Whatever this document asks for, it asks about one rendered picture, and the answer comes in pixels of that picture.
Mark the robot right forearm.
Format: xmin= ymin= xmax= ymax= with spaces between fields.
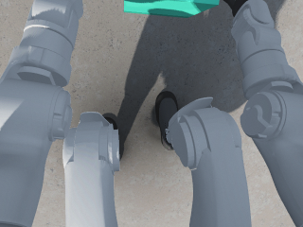
xmin=231 ymin=0 xmax=303 ymax=100

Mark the right robot hand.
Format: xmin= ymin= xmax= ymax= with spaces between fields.
xmin=223 ymin=0 xmax=248 ymax=17

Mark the robot left forearm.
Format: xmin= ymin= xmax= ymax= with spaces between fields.
xmin=0 ymin=0 xmax=83 ymax=87

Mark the carton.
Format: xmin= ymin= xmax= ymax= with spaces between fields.
xmin=124 ymin=0 xmax=220 ymax=18

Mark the robot right upper arm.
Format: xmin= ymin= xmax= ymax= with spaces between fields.
xmin=240 ymin=90 xmax=303 ymax=227

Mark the robot left upper arm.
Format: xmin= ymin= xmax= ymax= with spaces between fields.
xmin=0 ymin=78 xmax=73 ymax=227

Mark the robot left foot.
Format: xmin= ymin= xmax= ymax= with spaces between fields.
xmin=104 ymin=116 xmax=117 ymax=130

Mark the right robot shin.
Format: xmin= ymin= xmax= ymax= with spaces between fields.
xmin=165 ymin=97 xmax=242 ymax=156

